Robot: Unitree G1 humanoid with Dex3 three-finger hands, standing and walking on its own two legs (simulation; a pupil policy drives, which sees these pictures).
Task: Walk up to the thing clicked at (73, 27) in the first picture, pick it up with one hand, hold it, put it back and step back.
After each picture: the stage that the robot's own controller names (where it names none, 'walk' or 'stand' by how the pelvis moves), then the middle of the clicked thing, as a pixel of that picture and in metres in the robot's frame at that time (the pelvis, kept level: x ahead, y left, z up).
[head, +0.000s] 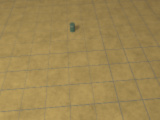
stand; (72, 27) +1.65 +0.22 -0.72
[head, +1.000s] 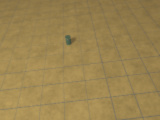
walk; (68, 40) +1.51 +0.36 -0.71
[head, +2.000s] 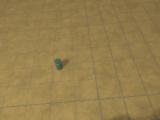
walk; (58, 64) +1.01 +0.38 -0.72
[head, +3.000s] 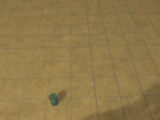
walk; (53, 99) +0.61 +0.31 -0.69
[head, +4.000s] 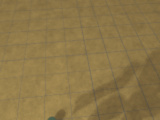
stand; out of the picture +0.39 +0.24 -0.70
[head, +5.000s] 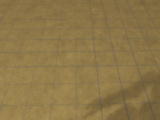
stand; out of the picture +0.36 +0.23 -0.72
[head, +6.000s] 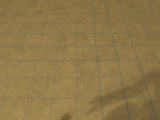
stand; out of the picture +0.39 +0.23 -0.72
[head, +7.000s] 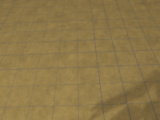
stand; out of the picture +0.37 +0.24 -0.73
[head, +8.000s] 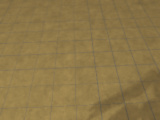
stand; out of the picture +0.36 +0.25 -0.73
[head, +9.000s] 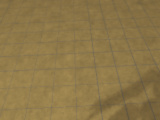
go down; out of the picture +0.35 +0.25 -0.73
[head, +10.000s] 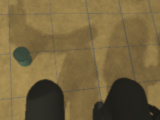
go down; (23, 57) +0.45 +0.25 -0.33
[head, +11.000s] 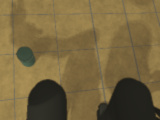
approach; (26, 57) +0.45 +0.25 -0.31
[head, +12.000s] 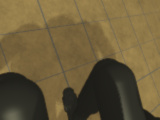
close in; out of the picture +0.44 +0.30 -0.23
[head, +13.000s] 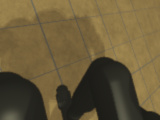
close; out of the picture +0.42 +0.30 -0.23
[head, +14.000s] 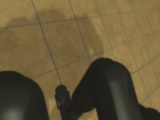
lift; out of the picture +0.40 +0.28 -0.24
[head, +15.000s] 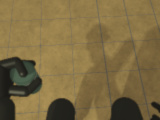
lift; (28, 79) +0.33 +0.21 -0.03
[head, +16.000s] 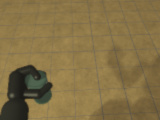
hold; (39, 88) +0.33 +0.18 +0.00
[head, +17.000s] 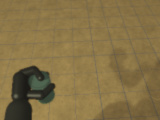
hold; (42, 88) +0.33 +0.18 +0.00
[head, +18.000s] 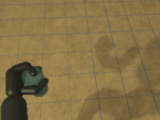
crouch; (36, 82) +0.36 +0.19 -0.06
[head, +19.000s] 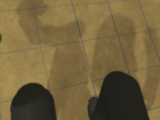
lower; out of the picture +0.50 +0.27 -0.10
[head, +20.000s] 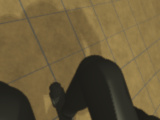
lower; out of the picture +0.44 +0.29 -0.24
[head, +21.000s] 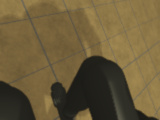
lower; out of the picture +0.44 +0.30 -0.23
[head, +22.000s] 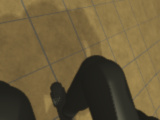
lower; out of the picture +0.45 +0.30 -0.23
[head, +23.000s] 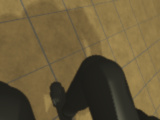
lower; out of the picture +0.45 +0.30 -0.23
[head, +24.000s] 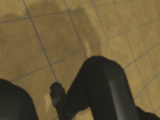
open; out of the picture +0.44 +0.29 -0.24
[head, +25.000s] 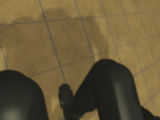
stand; out of the picture +0.44 +0.29 -0.24
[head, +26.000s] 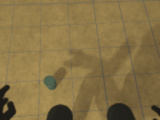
walk; (50, 83) +0.44 +0.21 -0.50
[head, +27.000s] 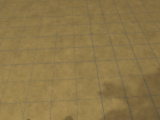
stand; out of the picture +0.40 +0.20 -0.67
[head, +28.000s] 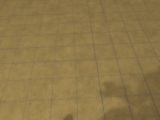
stand; out of the picture +0.40 +0.21 -0.67
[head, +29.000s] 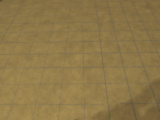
stand; out of the picture +0.41 +0.18 -0.72
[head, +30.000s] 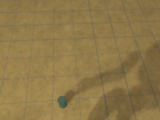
walk; (62, 102) +0.47 +0.15 -0.71
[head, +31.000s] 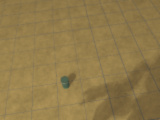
walk; (65, 82) +0.68 +0.23 -0.70
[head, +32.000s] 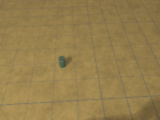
stand; (62, 62) +1.01 +0.28 -0.70
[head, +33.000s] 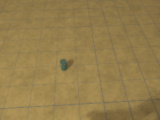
stand; (63, 65) +0.99 +0.26 -0.72
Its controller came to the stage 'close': yes
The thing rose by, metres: 0.71
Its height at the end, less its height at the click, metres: +0.00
